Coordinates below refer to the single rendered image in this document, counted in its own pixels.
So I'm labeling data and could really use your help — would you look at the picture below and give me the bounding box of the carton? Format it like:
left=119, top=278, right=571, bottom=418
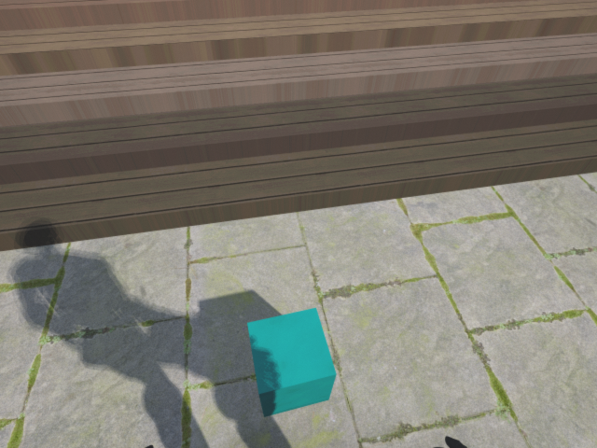
left=247, top=308, right=337, bottom=417

